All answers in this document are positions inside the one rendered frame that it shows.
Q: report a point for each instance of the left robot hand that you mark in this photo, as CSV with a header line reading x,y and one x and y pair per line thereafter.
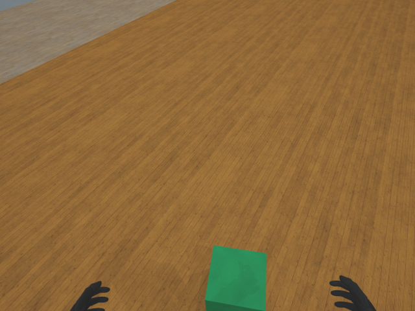
x,y
86,300

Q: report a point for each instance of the right robot hand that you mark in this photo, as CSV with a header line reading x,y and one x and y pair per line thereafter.
x,y
355,294

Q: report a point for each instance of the carton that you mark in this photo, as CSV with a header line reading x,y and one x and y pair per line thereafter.
x,y
237,280

